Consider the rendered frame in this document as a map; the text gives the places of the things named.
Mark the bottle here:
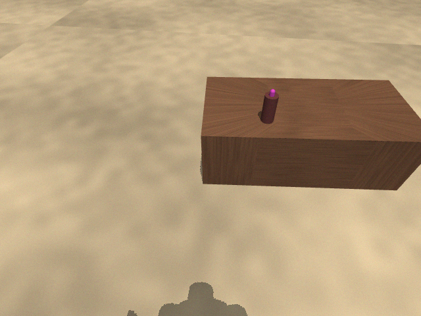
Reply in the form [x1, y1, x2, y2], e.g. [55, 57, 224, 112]
[260, 89, 279, 124]

